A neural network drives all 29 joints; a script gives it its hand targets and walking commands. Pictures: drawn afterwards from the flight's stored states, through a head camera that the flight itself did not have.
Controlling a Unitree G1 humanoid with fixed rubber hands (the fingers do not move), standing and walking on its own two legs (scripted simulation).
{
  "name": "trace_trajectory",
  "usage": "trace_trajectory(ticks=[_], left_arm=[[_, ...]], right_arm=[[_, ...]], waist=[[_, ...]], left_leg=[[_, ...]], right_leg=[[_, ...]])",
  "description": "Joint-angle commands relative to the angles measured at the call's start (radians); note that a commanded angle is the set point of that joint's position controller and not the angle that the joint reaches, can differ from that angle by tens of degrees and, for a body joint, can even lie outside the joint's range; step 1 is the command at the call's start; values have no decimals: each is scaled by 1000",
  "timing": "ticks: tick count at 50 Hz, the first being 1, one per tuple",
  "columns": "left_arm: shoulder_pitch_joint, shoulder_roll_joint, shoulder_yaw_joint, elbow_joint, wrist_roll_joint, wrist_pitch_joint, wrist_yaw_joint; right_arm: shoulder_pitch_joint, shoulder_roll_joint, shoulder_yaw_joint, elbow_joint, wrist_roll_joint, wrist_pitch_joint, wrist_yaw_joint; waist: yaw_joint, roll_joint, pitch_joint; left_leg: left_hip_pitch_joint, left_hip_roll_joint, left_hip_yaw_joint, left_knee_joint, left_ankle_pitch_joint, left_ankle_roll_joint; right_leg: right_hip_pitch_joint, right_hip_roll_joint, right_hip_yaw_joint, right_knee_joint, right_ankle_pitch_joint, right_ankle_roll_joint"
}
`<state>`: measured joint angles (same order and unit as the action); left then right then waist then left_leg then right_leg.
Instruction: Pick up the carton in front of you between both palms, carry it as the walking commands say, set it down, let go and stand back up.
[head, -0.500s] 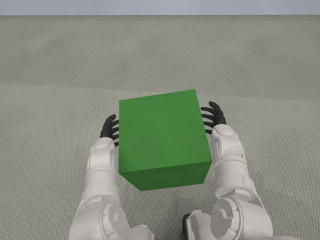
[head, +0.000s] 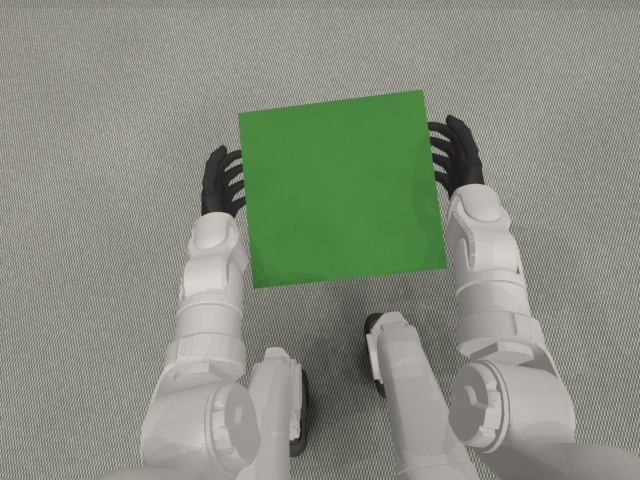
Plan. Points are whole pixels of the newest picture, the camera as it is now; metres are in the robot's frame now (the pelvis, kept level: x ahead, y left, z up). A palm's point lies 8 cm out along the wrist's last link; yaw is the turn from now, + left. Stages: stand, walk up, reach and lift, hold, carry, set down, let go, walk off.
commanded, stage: set down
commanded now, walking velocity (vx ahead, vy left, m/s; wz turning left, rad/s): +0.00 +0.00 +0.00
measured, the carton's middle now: (339, 206) +0.43 -0.06 -0.15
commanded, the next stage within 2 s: none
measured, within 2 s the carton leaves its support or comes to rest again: rests again in 1.58 s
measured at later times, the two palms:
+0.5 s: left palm (267, 206) +0.47 +0.05 -0.24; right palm (449, 190) +0.45 -0.24 -0.23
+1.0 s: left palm (288, 205) +0.51 +0.03 -0.38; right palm (437, 198) +0.47 -0.27 -0.38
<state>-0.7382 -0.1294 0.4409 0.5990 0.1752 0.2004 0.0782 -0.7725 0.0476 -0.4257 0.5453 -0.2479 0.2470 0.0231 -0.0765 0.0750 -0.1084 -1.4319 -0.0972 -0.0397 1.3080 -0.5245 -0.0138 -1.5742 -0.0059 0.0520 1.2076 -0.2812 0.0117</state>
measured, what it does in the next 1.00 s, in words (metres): lowers itself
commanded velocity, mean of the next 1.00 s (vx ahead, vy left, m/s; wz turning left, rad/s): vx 0.00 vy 0.00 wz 0.00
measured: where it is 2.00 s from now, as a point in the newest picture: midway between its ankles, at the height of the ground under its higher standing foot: (340, 398)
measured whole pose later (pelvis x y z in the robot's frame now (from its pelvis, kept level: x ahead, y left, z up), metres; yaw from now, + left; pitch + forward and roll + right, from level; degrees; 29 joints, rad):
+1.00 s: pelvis -0.04 +0.00 -0.21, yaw +6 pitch +41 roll +5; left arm -1.42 0.10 0.29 0.89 0.03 0.25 0.21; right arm -1.38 -0.25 -0.45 0.80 -0.17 0.29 0.01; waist -0.17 0.12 0.28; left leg -2.12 -0.17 0.02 2.07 -0.68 -0.05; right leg -2.30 -0.02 0.09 1.95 -0.38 0.02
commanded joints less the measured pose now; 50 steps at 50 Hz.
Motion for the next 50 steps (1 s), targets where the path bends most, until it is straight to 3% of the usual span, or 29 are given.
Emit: trace_trajectory(ticks=[1,2,3,4,6,7,9,10,16,17,20,21,22,23,24,25,28,29,36,37,38,39,40,41,43,44,45,49,50], left_arm=[[-600,-873,-560,11,-85,-12,-191],[-598,-888,-548,36,-64,-7,-180],[-567,-886,-532,25,-58,-13,-173],[-599,-846,-520,30,-56,-15,-159],[-648,-838,-519,17,-59,-29,-141],[-669,-817,-517,14,-62,-33,-136],[-702,-813,-534,10,-77,-37,-136],[-719,-812,-531,13,-88,-32,-128],[-810,-751,-523,16,-96,-35,-108],[-851,-766,-540,5,-122,-33,-104],[-896,-733,-519,15,-107,-24,-98],[-929,-750,-542,-2,-142,-25,-97],[-893,-758,-532,32,-130,-21,-98],[-953,-716,-511,20,-124,-19,-99],[-951,-737,-514,57,-128,-14,-100],[-969,-717,-509,27,-123,-16,-101],[-1030,-691,-488,89,-129,-4,-102],[-1041,-693,-485,81,-132,-1,-100],[-1192,-608,-433,122,-135,8,-108],[-1212,-618,-447,127,-154,5,-106],[-1198,-606,-434,128,-149,6,-109],[-1205,-617,-436,159,-162,8,-109],[-1214,-622,-434,177,-154,8,-109],[-1240,-624,-479,146,-183,4,-108],[-1223,-584,-455,177,-177,2,-107],[-1278,-587,-469,151,-195,-2,-109],[-1287,-592,-486,176,-205,1,-109],[-1373,-538,-510,140,-255,1,-107],[-1382,-560,-552,133,-279,0,-109]], right_arm=[[-469,793,486,87,72,-7,242],[-470,796,468,113,77,-5,248],[-455,783,459,127,67,4,253],[-458,774,447,158,74,5,257],[-484,765,432,174,83,-1,255],[-482,771,441,159,78,-4,249],[-529,780,426,176,93,-1,243],[-524,742,428,144,81,-2,241],[-621,706,431,138,109,2,211],[-620,685,413,163,107,8,206],[-717,664,425,135,135,11,203],[-687,689,433,147,136,17,198],[-704,671,421,149,139,15,190],[-750,684,440,141,148,18,188],[-758,669,424,149,132,23,184],[-789,649,419,130,133,23,181],[-855,635,423,149,148,30,180],[-848,628,390,165,140,34,184],[-978,591,360,208,142,47,190],[-979,581,357,238,144,50,191],[-984,575,381,201,158,47,191],[-1009,575,354,246,135,53,195],[-1013,550,343,249,149,43,195],[-1016,547,351,240,149,40,196],[-1042,534,354,247,165,33,205],[-1078,517,379,208,180,29,214],[-1048,501,315,307,154,41,212],[-1130,471,354,258,192,34,225],[-1130,443,345,241,199,30,229]], waist=[[-90,-51,-874],[-56,9,-867],[-67,-15,-856],[-38,-26,-857],[-53,-2,-858],[-75,-42,-877],[-60,-24,-903],[-92,-38,-925],[-86,-40,-1005],[-124,-36,-1001],[-81,-23,-1018],[-126,-79,-1083],[-93,-37,-1052],[-86,-84,-1041],[-132,-88,-1064],[-84,-62,-1018],[-103,-73,-1016],[-135,-84,-1029],[-111,-88,-974],[-146,-77,-960],[-100,-76,-964],[-157,-101,-969],[-131,-53,-963],[-175,-66,-952],[-135,-58,-931],[-144,-60,-920],[-204,-48,-915],[-195,-41,-924],[-244,14,-946]], left_leg=[[65,-88,-19,-142,249,-36],[49,-89,-12,-134,234,-43],[25,-98,3,-120,235,-46],[19,-91,-11,-108,224,-41],[-39,-102,9,-63,230,-45],[-68,-108,19,-41,230,-45],[-119,-113,29,-17,200,-38],[-91,-113,20,0,190,-40],[-223,-140,69,124,151,-40],[-248,-144,70,142,128,-46],[-289,-146,80,185,105,-41],[-266,-151,91,217,89,-40],[-336,-159,104,226,87,-45],[-331,-153,87,241,82,-30],[-352,-156,96,267,61,-33],[-399,-164,112,279,64,-35],[-423,-158,116,322,36,-27],[-419,-156,103,330,-1,-26],[-533,-155,131,428,-46,-20],[-545,-154,121,436,-46,-22],[-563,-158,139,450,-1,-25],[-563,-159,125,451,-18,-24],[-550,-157,136,471,-27,-28],[-550,-150,114,475,0,-26],[-534,-155,132,496,16,-29],[-577,-152,124,517,13,-22],[-561,-149,124,508,-28,-28],[-545,-144,125,558,5,-21],[-489,-141,115,576,37,-27]], right_leg=[[701,125,-61,59,305,-13],[664,121,-52,71,276,-16],[647,126,-51,73,290,-15],[612,119,-62,109,270,-9],[558,114,-47,129,278,-10],[585,116,-47,137,306,-2],[579,118,-53,183,297,4],[546,122,-70,204,268,3],[543,124,-53,289,287,15],[552,128,-67,308,277,11],[517,119,-59,357,258,15],[555,128,-76,362,258,20],[571,118,-50,370,257,21],[531,116,-66,392,259,29],[557,119,-62,394,245,27],[522,113,-51,406,235,25],[518,110,-51,433,227,28],[516,114,-65,456,201,30],[477,97,-43,513,131,26],[451,98,-55,537,150,23],[485,95,-34,533,178,23],[481,96,-61,559,187,22],[460,90,-53,569,155,19],[432,86,-74,599,241,14],[409,87,-68,609,216,19],[408,83,-52,624,233,11],[395,79,-79,631,216,9],[351,69,-73,676,220,3],[333,67,-85,690,252,-2]])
